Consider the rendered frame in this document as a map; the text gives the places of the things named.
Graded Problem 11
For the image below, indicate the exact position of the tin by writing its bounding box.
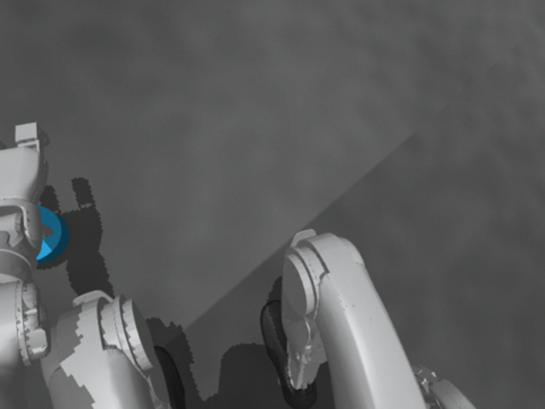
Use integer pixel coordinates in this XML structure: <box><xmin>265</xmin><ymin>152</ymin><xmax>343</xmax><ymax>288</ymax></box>
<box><xmin>36</xmin><ymin>205</ymin><xmax>70</xmax><ymax>264</ymax></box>

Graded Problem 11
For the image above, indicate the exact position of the left robot hand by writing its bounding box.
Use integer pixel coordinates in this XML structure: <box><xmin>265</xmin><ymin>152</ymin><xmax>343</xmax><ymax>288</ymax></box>
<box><xmin>0</xmin><ymin>122</ymin><xmax>54</xmax><ymax>239</ymax></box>

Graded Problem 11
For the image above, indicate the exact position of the right robot foot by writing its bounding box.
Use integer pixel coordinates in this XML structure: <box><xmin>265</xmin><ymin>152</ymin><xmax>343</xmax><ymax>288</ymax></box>
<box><xmin>261</xmin><ymin>300</ymin><xmax>317</xmax><ymax>409</ymax></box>

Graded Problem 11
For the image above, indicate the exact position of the right robot hand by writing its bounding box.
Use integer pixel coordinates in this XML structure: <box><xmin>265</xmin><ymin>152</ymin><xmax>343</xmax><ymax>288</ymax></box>
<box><xmin>411</xmin><ymin>365</ymin><xmax>476</xmax><ymax>409</ymax></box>

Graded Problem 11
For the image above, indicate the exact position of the left robot foot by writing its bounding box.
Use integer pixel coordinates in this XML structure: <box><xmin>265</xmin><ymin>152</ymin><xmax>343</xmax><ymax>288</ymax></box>
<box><xmin>153</xmin><ymin>346</ymin><xmax>186</xmax><ymax>409</ymax></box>

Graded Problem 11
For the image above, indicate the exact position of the left robot arm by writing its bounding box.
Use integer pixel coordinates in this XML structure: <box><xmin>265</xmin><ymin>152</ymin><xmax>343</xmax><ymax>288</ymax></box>
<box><xmin>0</xmin><ymin>199</ymin><xmax>51</xmax><ymax>409</ymax></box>

